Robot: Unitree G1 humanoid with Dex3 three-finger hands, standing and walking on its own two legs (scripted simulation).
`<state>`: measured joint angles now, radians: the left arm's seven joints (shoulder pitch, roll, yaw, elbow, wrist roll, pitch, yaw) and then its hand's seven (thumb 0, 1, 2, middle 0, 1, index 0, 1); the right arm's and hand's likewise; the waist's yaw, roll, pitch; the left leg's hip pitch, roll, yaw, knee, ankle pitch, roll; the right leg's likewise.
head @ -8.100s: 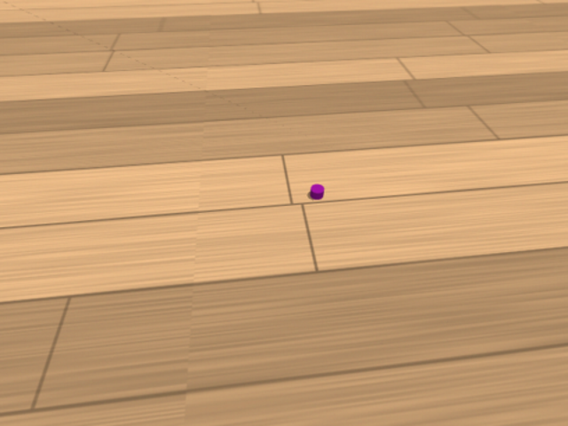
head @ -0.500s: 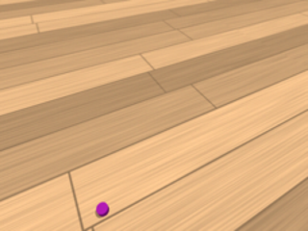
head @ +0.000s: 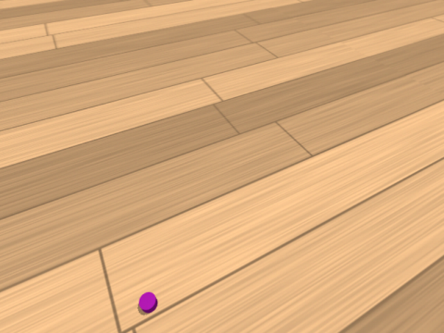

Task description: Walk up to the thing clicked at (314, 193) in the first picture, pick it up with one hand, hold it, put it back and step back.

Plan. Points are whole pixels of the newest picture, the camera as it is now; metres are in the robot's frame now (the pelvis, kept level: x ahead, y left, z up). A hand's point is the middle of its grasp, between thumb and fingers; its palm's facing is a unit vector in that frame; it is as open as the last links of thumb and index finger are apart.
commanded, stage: stand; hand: left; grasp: from above
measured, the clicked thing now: (148, 302) +0.40 +0.32 -0.76
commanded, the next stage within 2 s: rise first in 0.04 s
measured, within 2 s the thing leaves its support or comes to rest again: neither
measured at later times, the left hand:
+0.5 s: hand out of the picture +0.14 +0.26 -0.18, palm faces -0.08 -0.92 -0.39, open 11.2 cm
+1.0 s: hand out of the picture +0.11 +0.28 -0.25, palm faces -0.21 -0.84 -0.50, open 14.2 cm
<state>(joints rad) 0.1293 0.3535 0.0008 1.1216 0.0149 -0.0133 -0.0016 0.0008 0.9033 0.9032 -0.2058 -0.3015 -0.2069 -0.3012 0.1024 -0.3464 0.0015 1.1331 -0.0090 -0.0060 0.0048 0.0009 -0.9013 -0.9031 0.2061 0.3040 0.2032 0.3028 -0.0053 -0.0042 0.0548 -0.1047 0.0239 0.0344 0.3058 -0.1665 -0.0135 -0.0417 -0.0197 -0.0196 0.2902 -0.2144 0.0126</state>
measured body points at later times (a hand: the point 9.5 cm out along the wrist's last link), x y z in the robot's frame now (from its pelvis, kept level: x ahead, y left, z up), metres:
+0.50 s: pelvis -0.02 +0.00 -0.03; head +0.04 +0.01 +0.41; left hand +0.14 +0.31 -0.15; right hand +0.07 -0.26 -0.15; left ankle +0.00 +0.13 -0.75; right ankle -0.03 -0.12 -0.75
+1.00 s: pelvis -0.03 +0.01 -0.11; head +0.07 +0.03 +0.33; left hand +0.12 +0.32 -0.22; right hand +0.15 -0.23 -0.19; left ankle +0.00 +0.13 -0.75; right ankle -0.03 -0.12 -0.75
